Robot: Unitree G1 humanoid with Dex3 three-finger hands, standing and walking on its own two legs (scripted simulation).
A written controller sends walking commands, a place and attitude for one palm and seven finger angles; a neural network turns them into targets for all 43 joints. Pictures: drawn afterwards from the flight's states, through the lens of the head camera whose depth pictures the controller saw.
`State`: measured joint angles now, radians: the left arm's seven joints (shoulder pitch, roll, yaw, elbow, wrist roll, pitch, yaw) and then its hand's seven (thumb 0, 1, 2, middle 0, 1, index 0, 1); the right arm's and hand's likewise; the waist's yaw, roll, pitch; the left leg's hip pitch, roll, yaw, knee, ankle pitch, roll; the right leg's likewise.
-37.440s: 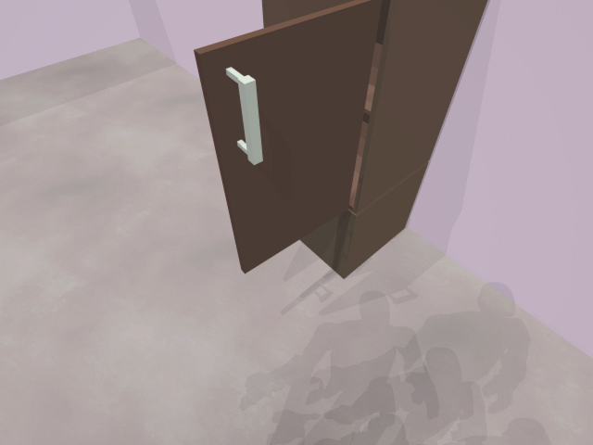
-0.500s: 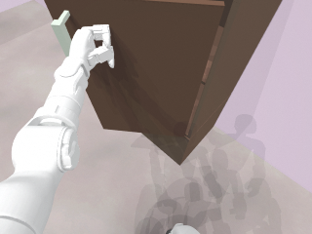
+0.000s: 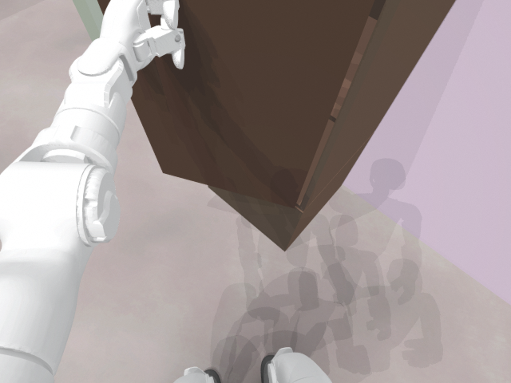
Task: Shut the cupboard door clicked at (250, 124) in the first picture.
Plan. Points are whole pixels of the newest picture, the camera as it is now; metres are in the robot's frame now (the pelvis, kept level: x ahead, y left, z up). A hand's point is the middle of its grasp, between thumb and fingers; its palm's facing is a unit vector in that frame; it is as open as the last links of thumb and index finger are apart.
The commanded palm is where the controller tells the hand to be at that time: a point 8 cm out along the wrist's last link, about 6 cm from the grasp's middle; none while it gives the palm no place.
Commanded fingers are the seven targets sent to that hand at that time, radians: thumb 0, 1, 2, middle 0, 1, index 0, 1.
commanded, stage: pull the fist back off the door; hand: left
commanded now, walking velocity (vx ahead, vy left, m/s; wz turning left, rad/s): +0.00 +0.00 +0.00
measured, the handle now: (105, 20) +0.61 +0.11 +0.16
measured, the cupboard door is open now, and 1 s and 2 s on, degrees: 26 21 21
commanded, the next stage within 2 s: draw the hand back to the body in 0.98 s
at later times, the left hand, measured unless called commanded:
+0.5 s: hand (204, 38) +0.55 -0.02 +0.17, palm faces +0.04 -1.00 +0.03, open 3.1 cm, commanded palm +0.51 +0.04 +0.17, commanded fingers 0.00 0.90 0.90 -1.30 -1.50 -1.30 -1.50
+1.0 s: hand (207, 85) +0.46 -0.01 +0.17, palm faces +0.04 -1.00 +0.00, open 3.1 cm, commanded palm +0.45 +0.04 +0.17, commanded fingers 0.00 0.90 0.90 -1.30 -1.50 -1.30 -1.50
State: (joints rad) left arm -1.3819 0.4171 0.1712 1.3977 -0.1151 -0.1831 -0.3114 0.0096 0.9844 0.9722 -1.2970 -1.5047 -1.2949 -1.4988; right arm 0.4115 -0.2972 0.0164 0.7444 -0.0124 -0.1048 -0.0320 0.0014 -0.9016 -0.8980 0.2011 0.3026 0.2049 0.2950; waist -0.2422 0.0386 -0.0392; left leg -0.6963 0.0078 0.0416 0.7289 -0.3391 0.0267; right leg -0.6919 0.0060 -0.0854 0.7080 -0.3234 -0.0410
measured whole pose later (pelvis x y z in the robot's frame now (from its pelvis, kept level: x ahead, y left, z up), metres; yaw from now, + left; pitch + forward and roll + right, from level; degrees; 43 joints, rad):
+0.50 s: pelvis +0.02 -0.01 +0.01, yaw -2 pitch +16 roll +0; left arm -1.19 0.14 0.30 1.22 0.00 -0.21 0.29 0.02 0.90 0.90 -1.30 -1.50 -1.29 -1.50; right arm 0.46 -0.23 -0.01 0.71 -0.06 -0.04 0.08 0.00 -0.90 -0.90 0.20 0.30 0.20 0.29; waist -0.18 0.07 -0.10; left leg -0.59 0.03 0.07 0.67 -0.35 0.01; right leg -0.61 0.03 -0.05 0.66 -0.33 -0.05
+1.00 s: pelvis -0.01 -0.02 +0.02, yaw -1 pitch +7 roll +1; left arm -0.95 0.01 0.11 1.01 -0.06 -0.17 0.29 0.02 0.90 0.90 -1.30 -1.50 -1.30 -1.50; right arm 0.28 -0.25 -0.01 0.71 -0.01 -0.07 0.02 0.00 -0.91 -0.90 0.20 0.30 0.20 0.29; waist -0.10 0.04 -0.06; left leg -0.43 0.01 0.05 0.59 -0.29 0.00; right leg -0.44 0.02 -0.07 0.60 -0.28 -0.06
